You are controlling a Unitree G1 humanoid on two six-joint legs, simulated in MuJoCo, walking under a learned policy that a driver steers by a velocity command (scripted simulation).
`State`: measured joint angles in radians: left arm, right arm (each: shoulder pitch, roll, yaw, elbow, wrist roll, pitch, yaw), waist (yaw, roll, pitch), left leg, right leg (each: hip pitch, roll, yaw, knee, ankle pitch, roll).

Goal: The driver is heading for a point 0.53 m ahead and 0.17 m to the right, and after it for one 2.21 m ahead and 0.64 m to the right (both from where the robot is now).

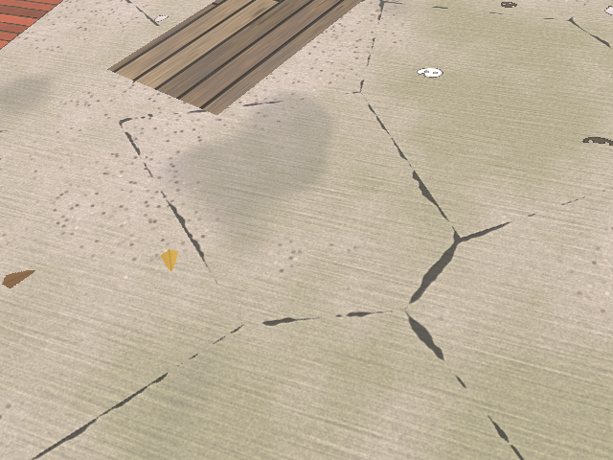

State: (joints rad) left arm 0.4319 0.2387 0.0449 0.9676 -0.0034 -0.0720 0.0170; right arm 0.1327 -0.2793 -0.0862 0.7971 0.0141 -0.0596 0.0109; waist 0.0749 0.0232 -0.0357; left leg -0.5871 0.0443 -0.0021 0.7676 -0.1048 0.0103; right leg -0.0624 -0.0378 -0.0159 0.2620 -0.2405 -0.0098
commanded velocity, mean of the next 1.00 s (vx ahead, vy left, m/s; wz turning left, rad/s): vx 0.42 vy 0.00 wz -0.46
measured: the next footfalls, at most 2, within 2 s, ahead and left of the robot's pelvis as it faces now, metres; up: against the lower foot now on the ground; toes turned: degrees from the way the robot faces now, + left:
left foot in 0.18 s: +0.22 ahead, +0.16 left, +0.00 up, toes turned -2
right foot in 0.70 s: +0.47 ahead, -0.14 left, +0.00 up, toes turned -23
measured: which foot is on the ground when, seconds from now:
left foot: up 0.00-0.16, down 0.18-0.70, up 0.72-1.00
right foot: down 0.00-0.18, up 0.20-0.68, down 0.70-1.00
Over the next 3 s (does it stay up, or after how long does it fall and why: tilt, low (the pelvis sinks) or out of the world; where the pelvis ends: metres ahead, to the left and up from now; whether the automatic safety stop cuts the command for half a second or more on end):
stays up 0.63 -0.10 -0.02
